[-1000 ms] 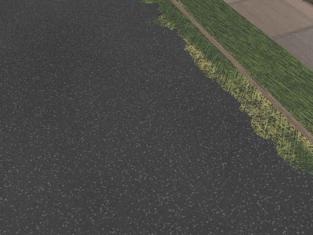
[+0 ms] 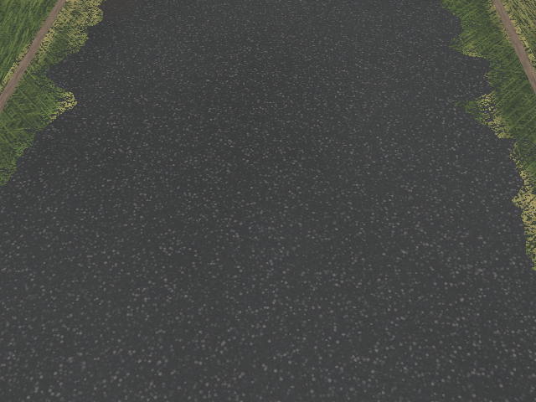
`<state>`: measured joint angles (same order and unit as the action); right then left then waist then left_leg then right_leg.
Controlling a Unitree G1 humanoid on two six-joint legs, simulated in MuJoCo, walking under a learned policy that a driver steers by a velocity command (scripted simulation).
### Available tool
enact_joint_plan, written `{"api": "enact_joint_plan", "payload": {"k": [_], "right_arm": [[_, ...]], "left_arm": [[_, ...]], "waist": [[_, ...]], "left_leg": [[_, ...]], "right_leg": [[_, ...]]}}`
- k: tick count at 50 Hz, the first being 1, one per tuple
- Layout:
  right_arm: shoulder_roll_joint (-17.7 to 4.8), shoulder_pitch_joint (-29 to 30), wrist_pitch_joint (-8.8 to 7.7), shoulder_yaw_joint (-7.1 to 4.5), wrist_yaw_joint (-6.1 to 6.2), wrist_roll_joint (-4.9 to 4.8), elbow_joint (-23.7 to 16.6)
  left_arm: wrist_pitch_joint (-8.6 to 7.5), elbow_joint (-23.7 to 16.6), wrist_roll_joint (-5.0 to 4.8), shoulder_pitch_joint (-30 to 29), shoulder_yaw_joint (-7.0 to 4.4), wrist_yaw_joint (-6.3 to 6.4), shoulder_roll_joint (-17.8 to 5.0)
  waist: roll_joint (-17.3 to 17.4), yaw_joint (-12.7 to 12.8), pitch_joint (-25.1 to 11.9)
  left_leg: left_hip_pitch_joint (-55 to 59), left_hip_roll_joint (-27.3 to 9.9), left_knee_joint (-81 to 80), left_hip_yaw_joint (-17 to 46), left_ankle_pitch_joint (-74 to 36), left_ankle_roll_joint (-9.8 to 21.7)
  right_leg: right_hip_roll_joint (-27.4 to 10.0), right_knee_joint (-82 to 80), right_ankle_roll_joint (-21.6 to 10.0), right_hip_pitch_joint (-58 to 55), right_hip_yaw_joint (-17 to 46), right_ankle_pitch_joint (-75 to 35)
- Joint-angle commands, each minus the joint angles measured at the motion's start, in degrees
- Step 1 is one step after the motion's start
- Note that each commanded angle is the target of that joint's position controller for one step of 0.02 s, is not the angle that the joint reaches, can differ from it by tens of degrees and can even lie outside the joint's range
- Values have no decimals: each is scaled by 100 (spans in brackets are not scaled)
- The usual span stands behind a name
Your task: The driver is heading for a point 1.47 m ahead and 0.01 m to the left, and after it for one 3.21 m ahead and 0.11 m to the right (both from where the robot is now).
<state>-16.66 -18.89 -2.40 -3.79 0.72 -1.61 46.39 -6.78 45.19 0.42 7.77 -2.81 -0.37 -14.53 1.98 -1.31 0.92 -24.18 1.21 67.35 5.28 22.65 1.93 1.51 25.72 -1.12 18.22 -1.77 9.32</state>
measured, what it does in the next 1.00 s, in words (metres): walks ahead: left foot, then right foot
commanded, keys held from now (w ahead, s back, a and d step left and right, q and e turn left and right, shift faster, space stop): w+q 0.16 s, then w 0.84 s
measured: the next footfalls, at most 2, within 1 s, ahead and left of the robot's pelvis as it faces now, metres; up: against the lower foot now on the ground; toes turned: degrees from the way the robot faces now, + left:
left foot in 0.38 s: +0.35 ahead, +0.18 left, +0.00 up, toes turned +13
right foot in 0.92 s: +0.70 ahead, +0.02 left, +0.00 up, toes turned +10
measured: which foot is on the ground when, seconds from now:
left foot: up 0.00-0.36, down 0.38-0.94, up 0.96-1.00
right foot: down 0.00-0.40, up 0.42-0.90, down 0.92-1.00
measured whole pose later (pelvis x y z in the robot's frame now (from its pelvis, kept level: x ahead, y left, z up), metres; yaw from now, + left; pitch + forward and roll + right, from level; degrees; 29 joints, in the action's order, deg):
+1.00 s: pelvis +0.55 +0.08 -0.01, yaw +12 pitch +2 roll +0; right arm -16.4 -20.5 -3.7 -3.1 0.1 -1.3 49.5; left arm -5.5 45.1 -0.4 6.1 -2.5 -2.3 -15.5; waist 0.6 -1.5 1.5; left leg -14.1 0.5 60.4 3.0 26.9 1.8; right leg 0.5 32.2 -3.1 26.0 -2.9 8.7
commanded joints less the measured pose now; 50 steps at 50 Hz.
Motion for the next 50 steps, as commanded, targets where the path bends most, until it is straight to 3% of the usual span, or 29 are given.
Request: {"api": "enact_joint_plan", "payload": {"k": [1,5,9,12,14,16,17,18,19,20,21,22,23,24,25,27,29,31,36,40,43,44,45,46,47,48,49,50], "right_arm": [[-414,169,-24,-152,-42,-20,-567],[-220,516,45,-100,-80,17,-879],[-117,1087,-20,-29,-208,24,-1094],[-10,1641,-57,42,-289,37,-1302],[-83,1879,-68,36,-332,27,-1442],[-245,1858,-76,-21,-362,52,-1511],[-398,1558,-72,-98,-357,77,-1459],[-608,786,-65,-229,-335,82,-1237],[-958,-110,-34,-398,-254,79,-968],[-1619,-731,-10,-531,-165,157,-857],[-1451,-797,-33,-434,-170,114,-901],[-1085,-526,-80,-302,-216,137,-867],[-898,-172,-113,-245,-221,116,-861],[-703,214,-138,-184,-234,114,-856],[-514,471,-171,-127,-253,153,-886],[-476,626,-247,-131,-260,173,-861],[-581,568,-326,-159,-235,164,-744],[-625,402,-337,-169,-170,164,-609],[-778,-1,-275,-186,-69,115,-335],[-859,-366,-198,-216,-49,62,-58],[-938,-333,-114,-252,-6,42,47],[-986,-240,-85,-260,6,48,44],[-933,-159,-47,-229,15,62,39],[-722,-219,-40,-125,34,132,-41],[-91,-1011,-155,69,-30,155,-134],[-294,-769,-278,46,-57,102,-48],[-742,-218,-350,-76,-94,-59,-207],[-744,199,-375,-61,-85,-77,-324]], "left_arm": [[-16,-129,37,336,-160,13,-585],[-58,22,-20,447,-262,22,-821],[13,92,-41,555,-300,53,-967],[76,259,-119,939,-311,36,-1079],[141,381,-189,1112,-333,20,-1177],[214,454,-235,1127,-357,31,-1302],[248,478,-244,1097,-370,48,-1389],[289,494,-245,1026,-347,73,-1388],[279,450,-177,1072,-271,106,-1236],[185,179,0,1447,-55,54,-633],[20,297,-74,1559,-6,-11,-623],[-39,148,-309,1015,-153,-56,-1057],[-67,23,-340,650,-126,-49,-1000],[-53,47,-225,553,-134,-4,-937],[14,90,-144,645,-171,16,-941],[164,189,-124,939,-146,5,-738],[254,138,-85,810,-134,32,-647],[262,-4,-40,404,-122,49,-609],[156,-243,-87,-519,-23,-74,-418],[110,-484,-122,-1031,-8,-197,-495],[73,-520,-113,-860,-51,-266,-651],[65,-447,-106,-535,-106,-258,-760],[64,-227,-88,199,-222,-222,-949],[73,-7,-42,1168,-341,-170,-1290],[109,110,3,1774,-488,-149,-1860],[129,163,-90,1920,-356,-166,-1386],[128,101,-118,1483,-261,-154,-1135],[148,-3,-91,1019,-211,-136,-986]], "waist": [[-762,228,-111],[-597,214,-12],[-515,398,86],[-454,580,257],[-500,565,365],[-642,376,273],[-762,132,20],[-730,-342,-432],[-583,-723,-967],[702,-593,-1787],[928,-528,-2648],[505,-588,-1906],[406,-440,-1132],[114,-212,-687],[217,9,-485],[292,246,-434],[181,304,-256],[102,208,-70],[119,-149,198],[128,-301,360],[250,-101,217],[322,100,-3],[257,485,-464],[-29,841,-1262],[-1406,622,-2171],[-1573,808,-2433],[-1179,783,-1481],[-741,641,-886]], "left_leg": [[-1523,-749,47,160,-520,-75],[-1866,-871,-632,56,-1056,-194],[-1590,-788,-1994,-222,-2188,-145],[-1332,-607,-2775,-490,-2307,-29],[-1337,-520,-3094,-556,-1973,101],[-990,-315,-3343,-727,-1453,296],[-421,-128,-3464,-865,-1292,414],[731,86,-3797,-1008,-1621,577],[2335,-43,-3693,-690,-1919,735],[4637,-1617,-3694,1855,-1612,1520],[4955,-2432,-4649,3944,-1375,2052],[4429,-2206,-4774,3111,-1351,1749],[3522,-1929,-4836,2182,-1680,1522],[2695,-1662,-4983,1588,-2013,1353],[2078,-1463,-5182,1190,-2331,1257],[1501,-1353,-5583,902,-2431,1312],[1320,-1327,-5820,612,-2640,1366],[1410,-1281,-5923,395,-2754,1327],[1577,-1106,-5999,-79,-2309,1044],[2318,-1436,-5707,39,-2343,998],[2812,-1613,-5249,102,-3188,827],[2857,-1538,-4848,30,-4092,746],[2717,-1264,-3962,-190,-4891,611],[1860,-962,-2537,-429,-4156,415],[-557,-14,-188,-631,-1514,-59],[-1443,232,596,148,1020,-51],[-2004,-142,939,211,745,38],[-1984,-465,718,-1,212,93]], "right_leg": [[-1597,-1446,-812,-1359,1525,-268],[-1670,-1714,-1012,-1357,740,-1220],[-1484,-1759,-873,-1415,-68,-1559],[-1562,-1753,-852,-1602,-270,-1566],[-1740,-1639,-822,-1964,-270,-1779],[-1851,-1225,-743,-2277,-350,-2916],[-1831,-733,-665,-2335,-449,-3881],[-1671,192,-520,-2120,-684,-4492],[-1431,1417,-307,-1185,-822,-3848],[-711,3738,65,1202,-870,-581],[-139,4895,107,1963,275,2518],[-461,5210,43,2514,614,2252],[-702,4945,-21,2613,476,1779],[-907,4519,-8,2418,423,1343],[-1053,4218,12,2034,463,1047],[-1103,3993,91,1570,461,685],[-1108,3618,199,1721,451,295],[-1110,2987,292,2058,467,-283],[-803,1191,248,1844,244,-1669],[-658,589,65,2024,272,-1372],[-517,344,-179,1694,203,-710],[-342,285,-285,1158,38,-536],[-142,172,-442,122,-148,-625],[-693,453,-739,-1547,410,-936],[-2168,221,-1717,-3905,3033,18],[-2375,-738,-1816,-4178,4459,864],[-2209,-868,-1488,-3492,3699,1319],[-2002,-978,-1301,-2603,2971,1087]]}}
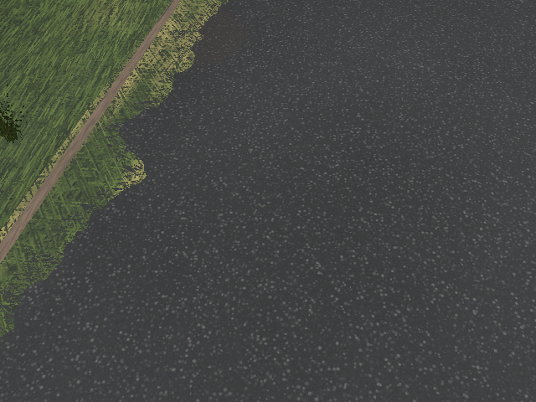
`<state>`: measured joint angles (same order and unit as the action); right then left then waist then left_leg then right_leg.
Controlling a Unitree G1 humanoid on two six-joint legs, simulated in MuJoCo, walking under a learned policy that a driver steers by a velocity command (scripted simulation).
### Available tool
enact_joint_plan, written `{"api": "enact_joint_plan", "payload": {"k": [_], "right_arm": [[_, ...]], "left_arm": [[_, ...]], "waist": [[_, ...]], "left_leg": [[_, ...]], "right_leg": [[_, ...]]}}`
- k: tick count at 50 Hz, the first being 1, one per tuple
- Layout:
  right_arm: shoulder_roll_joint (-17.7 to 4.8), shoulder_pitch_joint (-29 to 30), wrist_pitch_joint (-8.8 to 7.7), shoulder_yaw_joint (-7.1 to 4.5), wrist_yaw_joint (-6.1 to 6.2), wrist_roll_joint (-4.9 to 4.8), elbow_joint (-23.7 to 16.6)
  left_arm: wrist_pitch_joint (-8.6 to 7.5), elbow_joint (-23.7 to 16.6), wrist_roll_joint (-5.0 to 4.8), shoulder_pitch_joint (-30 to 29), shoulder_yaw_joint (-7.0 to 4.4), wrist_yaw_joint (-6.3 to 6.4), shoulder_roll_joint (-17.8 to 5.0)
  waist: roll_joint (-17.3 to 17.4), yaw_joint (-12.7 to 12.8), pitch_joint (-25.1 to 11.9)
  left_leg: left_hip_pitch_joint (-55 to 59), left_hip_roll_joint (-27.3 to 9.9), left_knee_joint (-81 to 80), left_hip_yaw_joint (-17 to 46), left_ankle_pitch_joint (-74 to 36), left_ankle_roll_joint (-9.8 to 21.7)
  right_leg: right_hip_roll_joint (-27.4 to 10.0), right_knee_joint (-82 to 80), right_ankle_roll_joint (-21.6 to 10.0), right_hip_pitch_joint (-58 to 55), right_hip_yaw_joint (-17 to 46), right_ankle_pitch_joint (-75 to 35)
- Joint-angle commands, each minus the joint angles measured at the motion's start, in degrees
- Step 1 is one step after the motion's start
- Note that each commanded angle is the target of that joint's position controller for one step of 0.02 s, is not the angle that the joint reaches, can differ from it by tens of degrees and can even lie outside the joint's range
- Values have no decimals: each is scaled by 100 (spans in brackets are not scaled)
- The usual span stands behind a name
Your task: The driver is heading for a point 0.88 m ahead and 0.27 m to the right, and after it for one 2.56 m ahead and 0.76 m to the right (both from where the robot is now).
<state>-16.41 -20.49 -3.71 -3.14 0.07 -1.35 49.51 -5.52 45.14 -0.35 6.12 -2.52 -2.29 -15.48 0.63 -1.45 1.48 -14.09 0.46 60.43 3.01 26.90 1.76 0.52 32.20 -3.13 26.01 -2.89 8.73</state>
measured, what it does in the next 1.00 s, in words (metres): walks ahead, turning right: left foot, then right foot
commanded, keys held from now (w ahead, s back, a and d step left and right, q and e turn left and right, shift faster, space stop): w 0.24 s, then w+e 0.54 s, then e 0.22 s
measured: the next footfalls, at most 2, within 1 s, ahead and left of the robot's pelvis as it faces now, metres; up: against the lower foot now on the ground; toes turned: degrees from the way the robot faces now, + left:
left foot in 0.44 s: +0.41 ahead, +0.15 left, +0.00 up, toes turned -3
right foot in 0.94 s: +0.63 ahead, -0.15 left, +0.00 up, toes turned -23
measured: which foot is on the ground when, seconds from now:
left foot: up 0.00-0.42, down 0.44-0.96, up 0.98-1.00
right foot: down 0.00-0.44, up 0.46-0.92, down 0.94-1.00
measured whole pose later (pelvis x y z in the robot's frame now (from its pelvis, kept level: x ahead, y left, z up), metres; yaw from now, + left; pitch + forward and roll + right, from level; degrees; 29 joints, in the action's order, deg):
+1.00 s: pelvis +0.51 -0.02 -0.01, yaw -22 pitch +2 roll +2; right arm -16.6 -12.7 -2.8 -4.1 1.1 -0.1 49.7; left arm -1.3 38.9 0.2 5.1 -4.7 -2.2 -17.0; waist -1.1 -2.0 4.5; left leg -11.2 -4.0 57.5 -6.1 32.5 -3.5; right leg 1.3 35.9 -5.2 30.2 -2.2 7.8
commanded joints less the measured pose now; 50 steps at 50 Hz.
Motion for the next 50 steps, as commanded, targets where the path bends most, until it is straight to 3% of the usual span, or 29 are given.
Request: {"api": "enact_joint_plan", "payload": {"k": [1,3,5,9,13,17,19,20,21,22,23,24,25,27,28,30,33,39,42,45,46,47,48,49,50], "right_arm": [[-717,548,-229,-136,0,-14,-669],[-561,296,-103,-159,26,49,-574],[-393,213,-9,-129,49,71,-532],[-297,933,-19,-90,47,124,-732],[-155,1746,-100,-21,-43,86,-907],[-271,2216,-200,-38,-165,41,-1110],[-452,2009,-257,-96,-193,41,-1070],[-547,1693,-282,-144,-183,44,-987],[-761,998,-297,-265,-141,64,-776],[-1119,31,-304,-387,-81,164,-603],[-1686,-457,-235,-525,-54,236,-491],[-1197,-549,-215,-400,-68,193,-485],[-857,-146,-220,-288,-56,155,-534],[-480,562,-229,-171,-60,159,-552],[-353,774,-260,-135,-62,194,-538],[-358,939,-313,-162,-56,209,-475],[-534,891,-353,-235,-4,228,-337],[-807,643,-240,-316,98,175,-168],[-933,586,-83,-355,141,98,-105],[-1158,744,68,-427,206,-54,-168],[-1163,862,109,-429,212,-97,-213],[-1022,814,95,-378,190,-80,-220],[-359,522,50,-180,140,287,-392],[-283,-130,-46,-72,63,292,-506],[-813,428,-91,-195,26,101,-478]], "left_arm": [[26,-36,33,854,-188,48,-738],[-27,-60,105,581,-133,32,-556],[-89,13,69,621,-163,44,-657],[-59,176,34,893,-219,153,-846],[9,347,-48,1288,-241,209,-950],[146,508,-115,1591,-283,250,-1015],[197,504,-123,1503,-326,285,-1086],[222,489,-124,1403,-336,293,-1106],[235,469,-98,1367,-290,292,-982],[227,348,-3,1354,-163,281,-639],[129,201,-8,2057,15,268,0],[49,276,-133,1981,-62,255,-393],[31,159,-250,1531,-197,252,-840],[87,66,-173,1075,-232,284,-766],[164,78,-149,1138,-268,283,-694],[309,46,-162,1207,-252,258,-454],[420,-143,-115,955,-255,255,-354],[360,-521,-76,-61,-166,48,-189],[362,-775,-18,-416,-176,-55,-228],[392,-811,-4,127,-338,-120,-541],[394,-662,-18,775,-463,-108,-763],[405,-494,-1,1452,-625,-2,-1088],[455,-478,13,1574,-713,157,-1669],[398,-853,144,1200,-680,115,-1942],[391,-961,90,1207,-596,40,-1525]], "waist": [[-393,483,-492],[-621,148,-323],[-585,52,-260],[-395,200,-50],[-366,515,118],[-423,564,252],[-529,364,143],[-575,148,-10],[-488,-192,-441],[-117,-587,-1289],[1396,-355,-2107],[1508,-493,-2298],[1028,-477,-1425],[581,-203,-576],[704,-26,-383],[658,129,-221],[372,179,-36],[174,-152,257],[200,-193,375],[502,201,-125],[429,564,-452],[134,915,-827],[-1288,550,-1245],[-1630,138,-2448],[-495,616,-2671]], "left_leg": [[-2802,-591,1018,134,-599,91],[-2103,-824,541,170,-1024,47],[-2025,-869,239,86,-1234,-65],[-2451,-901,-1047,14,-2374,-252],[-2117,-643,-2366,-217,-3217,-272],[-2060,-473,-3042,-83,-2931,-203],[-1641,-398,-3239,-52,-2572,-106],[-1142,-308,-3356,-146,-2408,-31],[-115,-219,-3470,-252,-2330,111],[1498,-923,-3200,364,-2385,423],[3589,-2353,-3536,2697,-1577,1221],[3526,-2483,-4184,3751,-691,1370],[2865,-2310,-4282,2898,-487,1098],[1496,-1877,-4612,1628,-1184,847],[1039,-1703,-4815,1152,-1501,767],[607,-1623,-5109,584,-1999,800],[588,-1653,-5290,-37,-2615,887],[948,-1565,-5362,-1052,-2891,745],[1342,-1621,-4834,-1380,-4297,611],[1669,-1626,-3631,-1502,-6324,382],[1570,-1483,-2740,-1566,-6439,244],[997,-1183,-1473,-1659,-5561,-61],[-698,-626,421,-1604,-919,-417],[-2167,306,2222,-478,1657,-682],[-2352,3,2349,284,1201,-564]], "right_leg": [[-1705,-1824,-1055,-2545,2562,689],[-1385,-2158,-969,-1705,1947,89],[-1330,-2379,-1069,-1440,1550,-429],[-1225,-2560,-1018,-1623,1003,-974],[-1091,-2539,-850,-1756,681,-876],[-1373,-2120,-808,-2297,1034,-792],[-1497,-1809,-699,-2451,1257,-927],[-1451,-1482,-623,-2423,1266,-1287],[-1155,-701,-474,-2243,1093,-1834],[-776,824,-257,-1418,819,-1157],[139,2958,173,785,301,1326],[60,3888,191,1471,976,2496],[-232,4202,136,1872,1042,2110],[-652,3827,145,1632,876,1248],[-805,3595,157,1335,919,974],[-880,3437,206,1057,855,712],[-908,2965,295,1363,900,152],[-772,1142,237,1257,389,-1101],[-577,567,134,1111,59,-887],[-93,382,-140,235,-291,-191],[134,39,-295,-540,-358,-376],[240,-469,-500,-1714,-181,-1295],[-1005,-112,-887,-3237,1473,-3952],[-2358,-395,-2349,-4538,4238,-4336],[-2122,-790,-2118,-4290,3829,-3642]]}}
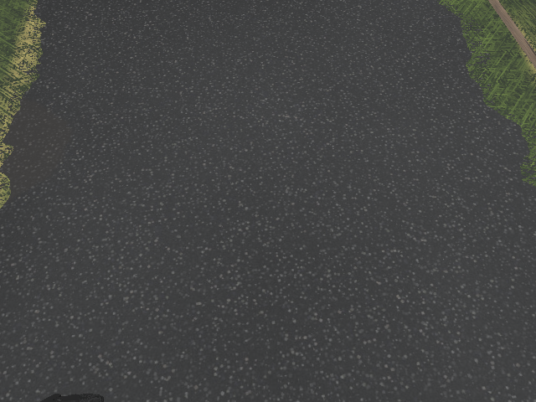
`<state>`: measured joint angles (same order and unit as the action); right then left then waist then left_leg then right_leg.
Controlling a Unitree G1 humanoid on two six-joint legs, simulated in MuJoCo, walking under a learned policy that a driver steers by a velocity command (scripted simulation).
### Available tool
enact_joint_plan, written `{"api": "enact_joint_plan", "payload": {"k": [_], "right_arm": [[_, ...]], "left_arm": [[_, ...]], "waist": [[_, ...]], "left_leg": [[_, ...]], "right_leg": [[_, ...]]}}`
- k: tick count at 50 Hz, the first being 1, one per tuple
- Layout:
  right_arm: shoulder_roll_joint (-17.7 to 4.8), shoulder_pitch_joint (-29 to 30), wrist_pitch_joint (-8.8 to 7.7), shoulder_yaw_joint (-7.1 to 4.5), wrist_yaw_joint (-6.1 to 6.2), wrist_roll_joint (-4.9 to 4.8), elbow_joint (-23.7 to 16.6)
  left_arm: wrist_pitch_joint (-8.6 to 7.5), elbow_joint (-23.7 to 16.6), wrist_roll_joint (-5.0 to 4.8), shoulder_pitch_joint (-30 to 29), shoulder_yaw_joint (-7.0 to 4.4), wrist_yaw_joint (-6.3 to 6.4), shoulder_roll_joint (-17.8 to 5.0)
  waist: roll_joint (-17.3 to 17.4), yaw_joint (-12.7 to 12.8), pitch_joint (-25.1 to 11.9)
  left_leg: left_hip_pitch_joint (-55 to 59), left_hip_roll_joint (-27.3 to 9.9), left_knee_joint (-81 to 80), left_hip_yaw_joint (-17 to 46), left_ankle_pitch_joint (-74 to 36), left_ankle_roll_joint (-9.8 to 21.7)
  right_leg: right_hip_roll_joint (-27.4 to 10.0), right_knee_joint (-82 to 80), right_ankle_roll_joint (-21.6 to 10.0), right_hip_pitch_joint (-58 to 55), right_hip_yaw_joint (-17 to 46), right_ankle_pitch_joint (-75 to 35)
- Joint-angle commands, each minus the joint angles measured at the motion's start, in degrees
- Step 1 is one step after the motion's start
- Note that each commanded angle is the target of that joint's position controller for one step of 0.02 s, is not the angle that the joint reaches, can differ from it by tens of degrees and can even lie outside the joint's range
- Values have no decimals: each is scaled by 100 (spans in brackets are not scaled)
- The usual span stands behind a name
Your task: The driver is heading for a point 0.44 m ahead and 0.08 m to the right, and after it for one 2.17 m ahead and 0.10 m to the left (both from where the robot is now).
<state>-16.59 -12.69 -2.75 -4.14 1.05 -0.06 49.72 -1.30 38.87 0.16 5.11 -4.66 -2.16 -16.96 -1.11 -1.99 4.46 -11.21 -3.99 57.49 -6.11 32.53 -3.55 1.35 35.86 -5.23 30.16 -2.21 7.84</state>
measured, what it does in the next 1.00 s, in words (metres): walks ahead, turning right: left foot, then right foot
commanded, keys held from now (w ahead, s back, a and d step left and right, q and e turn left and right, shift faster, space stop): e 0.18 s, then w+e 0.56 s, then q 0.26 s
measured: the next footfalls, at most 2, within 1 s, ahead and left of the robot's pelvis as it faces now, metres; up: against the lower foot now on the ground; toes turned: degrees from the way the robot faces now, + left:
left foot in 0.44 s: +0.22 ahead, +0.14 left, +0.00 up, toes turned -20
right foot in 0.90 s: +0.36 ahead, -0.24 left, +0.00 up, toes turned -30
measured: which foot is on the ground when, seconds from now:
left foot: up 0.00-0.42, down 0.44-0.90, up 0.92-1.00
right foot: down 0.00-0.44, up 0.46-0.88, down 0.90-1.00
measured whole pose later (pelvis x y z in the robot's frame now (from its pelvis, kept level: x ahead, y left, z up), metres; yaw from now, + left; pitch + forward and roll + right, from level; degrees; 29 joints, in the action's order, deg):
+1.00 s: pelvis +0.30 -0.09 +0.01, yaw -26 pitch +3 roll +0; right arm -17.0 -20.1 -2.7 -2.6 -0.1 -1.7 50.4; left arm -1.8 35.2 0.9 3.5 -2.1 -1.3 -14.0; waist 0.7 -3.8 3.4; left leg -19.2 -3.1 64.4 2.9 34.0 -3.5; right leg -0.9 31.3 -2.0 25.5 -3.1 8.9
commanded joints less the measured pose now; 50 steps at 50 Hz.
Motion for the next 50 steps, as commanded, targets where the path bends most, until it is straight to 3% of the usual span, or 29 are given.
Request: {"api": "enact_joint_plan", "payload": {"k": [1,2,3,4,6,9,11,13,17,19,20,21,22,23,24,25,26,30,34,38,41,43,44,45,46,47,48,49,50], "right_arm": [[-790,103,-186,-92,-49,-141,-675],[-708,180,-141,-88,40,-54,-601],[-792,188,-60,-123,108,27,-595],[-829,126,30,-149,117,37,-599],[-678,-1,112,-131,137,71,-605],[-560,187,163,-88,178,96,-687],[-536,399,178,-69,142,66,-758],[-552,694,147,-63,86,16,-868],[-607,908,-83,-75,-19,-30,-969],[-614,763,-188,-100,-63,-79,-958],[-583,522,-235,-116,-77,-97,-888],[-635,225,-265,-158,-70,-91,-790],[-925,-337,-279,-239,-30,-10,-691],[-1383,-699,-232,-320,-14,137,-627],[-1406,-615,-257,-369,-67,176,-619],[-1044,-340,-266,-281,-43,74,-734],[-819,-174,-248,-214,-12,13,-786],[-683,-307,-257,-132,39,87,-763],[-776,-527,-251,-149,21,91,-671],[-924,-739,-189,-170,3,1,-516],[-1095,-953,-84,-188,-60,-159,-297],[-1214,-807,-67,-202,-65,-256,-253],[-1100,-804,-105,-155,-68,-255,-237],[-719,-786,-188,-6,-91,-43,-438],[-73,-1631,-238,222,-190,138,-400],[-737,-1706,-230,57,-181,-141,-148],[-972,-1063,-171,-36,-156,-306,-312],[-802,-719,-85,-3,-81,-244,-380],[-702,-680,53,-11,-2,-153,-300]], "left_arm": [[-70,-333,-33,999,-311,17,-1133],[-72,-321,-112,697,-265,46,-943],[-45,-360,-112,479,-218,93,-792],[-17,-415,-25,385,-204,123,-775],[-12,-473,49,336,-233,166,-859],[49,-491,-20,430,-276,284,-978],[116,-537,-96,409,-258,358,-920],[131,-572,-98,382,-249,384,-947],[120,-521,-87,624,-246,363,-960],[137,-520,-95,648,-217,338,-912],[154,-541,-109,552,-187,338,-848],[161,-559,-107,521,-141,344,-710],[146,-601,-102,521,-38,346,-365],[84,-782,-166,601,37,326,-84],[-5,-979,-153,295,-38,300,-517],[-15,-894,-133,305,-128,279,-809],[9,-754,-109,460,-164,260,-819],[-19,-762,-129,371,-109,153,-453],[-18,-914,-144,9,-50,96,-299],[-70,-1069,-134,-561,69,-46,-49],[-148,-1138,-105,-632,67,-123,-43],[-197,-874,-41,211,-110,-87,-399],[-198,-635,9,933,-218,-15,-649],[-150,-494,159,1729,-308,113,-1094],[-85,-600,298,1633,-218,219,-1336],[-26,-584,224,1814,-217,177,-1128],[-23,-445,122,1507,-169,136,-945],[-54,-368,18,1043,-78,138,-649],[-81,-347,-14,665,12,138,-374]], "waist": [[-216,574,-2187],[184,368,-1564],[41,220,-1280],[-134,82,-1194],[-233,-20,-1252],[-285,35,-1379],[-358,121,-1409],[-653,235,-1160],[-747,399,-1003],[-795,304,-927],[-754,112,-864],[-614,-58,-809],[-42,-237,-1016],[1166,-148,-966],[1468,-151,-442],[1150,-97,-185],[1011,-26,-157],[879,-96,-166],[787,-240,-112],[698,-435,150],[792,-285,111],[902,310,-463],[812,704,-900],[221,965,-1813],[-1338,449,-2956],[-996,847,-3707],[-772,770,-2792],[-511,558,-1965],[-435,361,-1433]], "left_leg": [[-2883,273,2308,1100,78,87],[-2848,42,1849,1066,-351,75],[-2588,-72,1491,1095,-601,68],[-2198,-87,1313,1113,-753,86],[-1902,38,919,1042,-917,26],[-1990,165,192,1089,-1226,-115],[-1996,171,-365,1152,-1669,-138],[-1998,249,-982,1157,-1869,-115],[-1554,426,-1953,1117,-1697,9],[-1031,505,-2449,1036,-1578,142],[-533,502,-2944,968,-1822,232],[98,353,-3380,992,-1937,353],[1051,-554,-3694,1805,-1428,679],[1645,-1603,-4281,3469,-109,1261],[1276,-2065,-4611,4496,819,1652],[1139,-1832,-4599,4001,792,1556],[1128,-1519,-4586,3412,333,1326],[846,-1064,-4801,1811,-1534,1110],[917,-1022,-4855,962,-2540,1167],[804,-1031,-4818,392,-3138,1137],[884,-1121,-4389,404,-4787,1137],[1025,-970,-3373,353,-6541,942],[617,-739,-2514,225,-6561,738],[-697,-391,-994,211,-4270,436],[-2081,345,1087,782,1029,70],[-2054,400,1785,1640,1055,-1],[-2512,101,1773,1333,662,10],[-2700,-108,1355,1086,210,4],[-2439,-226,1108,1023,-127,-60]], "right_leg": [[-1902,-1276,-1612,-4022,3019,-2918],[-1579,-1399,-1299,-3189,2546,-2440],[-1430,-1530,-1186,-2488,2306,-2261],[-1303,-1659,-1122,-1956,2184,-2158],[-1164,-1706,-1128,-1534,1996,-2451],[-1058,-1640,-1058,-1540,1990,-2214],[-902,-1847,-935,-1477,2175,-69],[-846,-2108,-851,-1338,2526,1578],[-863,-1987,-808,-1420,2871,2003],[-802,-1855,-758,-1282,3050,2248],[-671,-1705,-656,-1050,3045,2444],[-450,-1389,-478,-656,2924,2602],[-76,-241,-146,127,2422,2932],[676,1203,128,1350,1214,2787],[173,2004,199,2191,1174,2374],[-53,2371,277,2314,1207,1910],[-116,2550,383,2264,1128,1532],[-336,2875,611,1968,798,374],[-467,2103,735,1829,624,-272],[-476,776,639,1165,244,-577],[-187,-20,373,236,-69,-147],[125,-767,65,-1084,-171,-545],[101,-1133,-100,-2319,-132,-1481],[-1032,-503,-420,-4267,882,-3824],[-2820,53,-1371,-5780,2650,-6646],[-2976,-459,-1758,-5417,2901,-5598],[-2507,-817,-1490,-4694,2142,-4517],[-2108,-1082,-1148,-3896,1675,-3569],[-1876,-1369,-951,-3036,1273,-3076]]}}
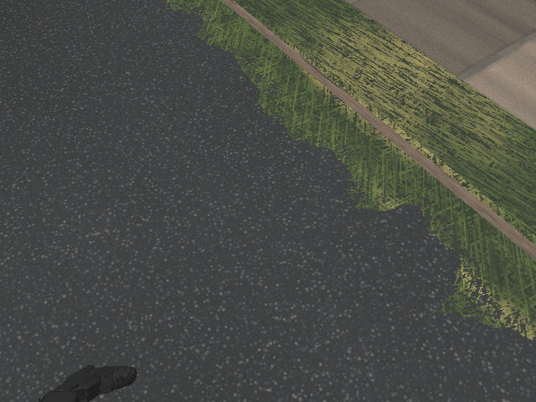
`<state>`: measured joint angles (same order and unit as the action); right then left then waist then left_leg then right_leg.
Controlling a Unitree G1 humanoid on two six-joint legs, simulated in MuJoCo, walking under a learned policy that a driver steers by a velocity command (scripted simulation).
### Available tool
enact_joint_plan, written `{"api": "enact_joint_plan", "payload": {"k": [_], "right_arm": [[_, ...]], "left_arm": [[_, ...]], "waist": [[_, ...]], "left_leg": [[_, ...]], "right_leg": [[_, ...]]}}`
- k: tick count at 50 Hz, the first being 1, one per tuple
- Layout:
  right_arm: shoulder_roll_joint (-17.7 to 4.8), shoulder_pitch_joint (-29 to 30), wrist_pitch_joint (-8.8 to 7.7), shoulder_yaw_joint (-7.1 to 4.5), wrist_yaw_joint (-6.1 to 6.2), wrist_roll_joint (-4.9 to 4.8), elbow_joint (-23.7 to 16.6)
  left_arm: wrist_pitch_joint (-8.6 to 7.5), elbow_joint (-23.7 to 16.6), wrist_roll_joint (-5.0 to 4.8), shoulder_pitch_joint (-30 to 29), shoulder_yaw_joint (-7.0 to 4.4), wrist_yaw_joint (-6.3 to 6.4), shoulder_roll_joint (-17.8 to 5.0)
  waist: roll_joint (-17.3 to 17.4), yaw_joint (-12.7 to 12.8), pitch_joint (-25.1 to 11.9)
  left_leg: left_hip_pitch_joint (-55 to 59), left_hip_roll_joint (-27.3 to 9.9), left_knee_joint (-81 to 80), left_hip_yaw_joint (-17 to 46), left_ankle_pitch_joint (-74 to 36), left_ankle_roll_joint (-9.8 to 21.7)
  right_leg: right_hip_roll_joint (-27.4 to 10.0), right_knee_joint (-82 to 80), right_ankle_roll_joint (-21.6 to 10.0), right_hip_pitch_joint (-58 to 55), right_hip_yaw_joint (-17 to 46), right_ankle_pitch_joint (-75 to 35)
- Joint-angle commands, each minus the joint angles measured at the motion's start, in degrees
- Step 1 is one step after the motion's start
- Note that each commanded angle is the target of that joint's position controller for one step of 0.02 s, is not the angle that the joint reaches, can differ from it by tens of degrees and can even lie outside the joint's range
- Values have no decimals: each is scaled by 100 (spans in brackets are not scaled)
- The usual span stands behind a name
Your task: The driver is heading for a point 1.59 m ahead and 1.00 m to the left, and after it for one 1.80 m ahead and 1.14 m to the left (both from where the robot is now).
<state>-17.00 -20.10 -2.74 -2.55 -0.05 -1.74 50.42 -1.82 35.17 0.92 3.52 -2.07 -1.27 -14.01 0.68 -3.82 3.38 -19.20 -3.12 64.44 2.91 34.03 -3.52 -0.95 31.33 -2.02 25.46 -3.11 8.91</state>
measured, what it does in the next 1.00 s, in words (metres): walks ahead, turning left: left foot, then right foot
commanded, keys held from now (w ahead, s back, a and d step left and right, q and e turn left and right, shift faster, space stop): q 0.96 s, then w+q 0.04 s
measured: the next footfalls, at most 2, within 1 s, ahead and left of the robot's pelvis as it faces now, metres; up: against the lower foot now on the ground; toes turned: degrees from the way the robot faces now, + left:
left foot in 0.34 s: +0.12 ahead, +0.14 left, +0.00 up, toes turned +15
right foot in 0.84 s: +0.20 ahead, -0.07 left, +0.00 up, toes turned +33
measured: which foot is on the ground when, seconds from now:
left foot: up 0.00-0.32, down 0.34-0.84, up 0.86-1.00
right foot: down 0.00-0.34, up 0.36-0.82, down 0.84-1.00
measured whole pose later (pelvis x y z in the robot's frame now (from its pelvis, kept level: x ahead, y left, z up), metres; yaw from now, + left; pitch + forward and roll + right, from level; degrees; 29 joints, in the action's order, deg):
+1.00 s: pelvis +0.10 +0.01 +0.01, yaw +35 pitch +2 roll +0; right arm -21.2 -11.2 3.4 -6.0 1.0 -1.1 34.9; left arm 0.1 44.7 0.3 8.1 -4.1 1.7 -15.4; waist 3.1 0.4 2.5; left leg -30.8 3.1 64.4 5.3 24.0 -3.9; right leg -0.6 25.4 -0.5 13.1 -0.9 13.9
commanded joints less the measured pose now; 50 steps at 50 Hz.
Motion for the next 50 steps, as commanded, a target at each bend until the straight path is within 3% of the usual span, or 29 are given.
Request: {"api": "enact_joint_plan", "payload": {"k": [1,3,5,9,13,16,17,18,19,20,21,22,23,26,30,33,37,40,41,42,43,44,45,46,47,48,50], "right_arm": [[-531,-140,205,-165,161,51,-314],[-345,-352,368,-178,244,84,-342],[-338,-166,429,-205,275,129,-523],[-353,448,499,-205,149,143,-890],[-515,763,588,-278,7,132,-1194],[-538,592,580,-345,-58,158,-1238],[-765,421,554,-434,-16,191,-1215],[-1466,264,511,-605,94,189,-1320],[-1647,264,405,-584,55,345,-1482],[-1398,215,269,-522,-21,363,-1493],[-1293,416,175,-494,-15,299,-1494],[-1138,694,163,-467,19,191,-1540],[-998,930,200,-416,72,106,-1593],[-963,969,267,-387,170,161,-1726],[-1085,897,344,-448,242,128,-1798],[-1123,974,403,-469,227,148,-1873],[-1097,1102,455,-468,166,129,-1952],[-1046,1344,515,-448,178,37,-2036],[-928,1293,526,-418,196,27,-2058],[-602,1011,525,-333,185,101,-2055],[-789,975,470,-399,176,72,-2234],[-1220,854,427,-525,165,147,-2125],[-1346,794,447,-602,140,98,-1982],[-1206,706,507,-595,150,95,-1858],[-1071,732,551,-559,151,106,-1860],[-897,792,571,-500,124,78,-1896],[-703,1138,560,-400,77,6,-2072]], "left_arm": [[-59,63,-38,502,-232,39,-605],[-144,109,95,99,-276,60,-677],[-175,205,94,-19,-322,129,-781],[-68,404,16,-6,-377,281,-915],[83,555,-112,30,-442,281,-1106],[181,685,-249,69,-457,278,-1105],[212,838,-208,404,-423,265,-923],[222,758,26,511,-347,246,-639],[222,453,62,-21,-324,291,-658],[234,459,-20,-236,-384,301,-879],[238,470,-114,-205,-399,312,-877],[241,593,-99,-87,-422,354,-890],[246,614,-57,-75,-456,387,-979],[226,679,-108,45,-431,355,-838],[214,660,-117,-135,-366,335,-704],[191,670,-134,-150,-367,288,-752],[93,666,-165,-51,-392,201,-844],[4,762,-161,377,-429,119,-873],[-3,814,-119,578,-490,121,-1050],[34,768,-27,648,-568,163,-1449],[70,779,136,539,-592,166,-1684],[43,602,120,293,-516,193,-1376],[51,526,57,1,-432,240,-1071],[74,487,-16,-167,-399,271,-968],[86,484,-90,-162,-378,303,-928],[114,508,-97,-65,-366,337,-952],[163,589,-80,418,-400,384,-1037]], "waist": [[-735,292,-1079],[-793,35,-878],[-805,16,-775],[-733,194,-702],[-667,270,-595],[-481,142,-622],[-17,163,-597],[1599,324,-638],[2000,120,-741],[1155,-29,-1001],[875,128,-981],[509,268,-980],[499,360,-962],[563,443,-1165],[619,315,-1077],[757,272,-938],[887,262,-904],[861,535,-949],[653,561,-1002],[-517,364,-1103],[-1776,225,-744],[-1283,262,-689],[-944,173,-600],[-793,123,-504],[-800,207,-431],[-793,259,-400],[-917,582,-501]], "left_leg": [[-1040,-347,235,81,-572,-132],[-493,-223,48,-116,-920,-210],[-582,-271,-366,-128,-1250,-186],[-545,-378,-1271,-201,-1902,-10],[-465,-306,-1903,-380,-1629,195],[206,23,-3114,-709,-2156,508],[615,48,-3695,-437,-3020,709],[1347,-1167,-4125,1308,-5291,1227],[1481,-1941,-4436,2805,-5570,2385],[1598,-1781,-4473,2510,-5431,2438],[1604,-1511,-4383,2044,-5212,2153],[1590,-1271,-4312,1754,-4912,1854],[1483,-1167,-4316,1605,-4839,1705],[1398,-937,-4325,1423,-5038,1671],[1372,-826,-4336,1624,-4222,1674],[996,-740,-4371,1880,-3591,1682],[948,-654,-4221,2363,-3634,1644],[812,-380,-3865,2469,-3707,1368],[420,-142,-3593,2306,-3084,1107],[-357,475,-2435,1529,-1348,759],[-1453,1153,-1308,562,367,433],[-1533,705,-187,679,222,223],[-1508,619,210,642,-198,138],[-1556,574,399,554,-515,34],[-1750,544,561,510,-797,-57],[-1752,508,516,369,-945,-122],[-1982,335,-55,33,-1304,-158]], "right_leg": [[-1517,-1213,-1169,-1708,984,-2913],[-1481,-1578,-1192,-883,538,-2688],[-1577,-1724,-1217,-795,320,-2341],[-1703,-1872,-1181,-979,94,-1196],[-1914,-1600,-1029,-1349,71,-785],[-1696,-792,-564,-1423,-199,-465],[-1355,-82,-195,-1210,-464,28],[-593,1726,390,-80,-1051,1568],[223,3112,635,1143,-258,3199],[124,3794,559,1318,425,3037],[21,3852,456,1417,596,2530],[-89,3676,435,1436,678,2084],[-137,3484,453,1349,728,1776],[45,3159,552,918,706,1286],[147,1984,697,676,796,1102],[228,1416,706,261,816,1099],[324,719,606,-148,848,1217],[338,-713,413,-962,713,390],[-47,-1113,250,-1574,916,-189],[-1253,-1321,-211,-2221,1987,-798],[-2173,-1482,-1253,-1955,3266,-1668],[-2349,-1464,-1546,-1762,3183,-1673],[-1946,-1358,-1285,-1670,2503,-1521],[-1548,-1288,-1002,-1691,1969,-1269],[-1437,-1263,-945,-1809,1719,-1367],[-1327,-1269,-953,-1824,1434,-1590],[-1277,-1568,-968,-2252,1262,-272]]}}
